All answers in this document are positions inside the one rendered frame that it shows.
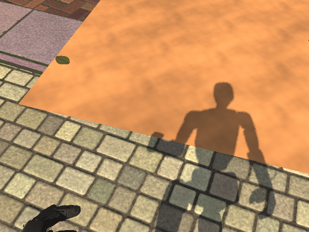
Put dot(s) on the left robot hand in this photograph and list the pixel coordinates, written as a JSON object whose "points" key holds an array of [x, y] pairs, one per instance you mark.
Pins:
{"points": [[50, 216]]}

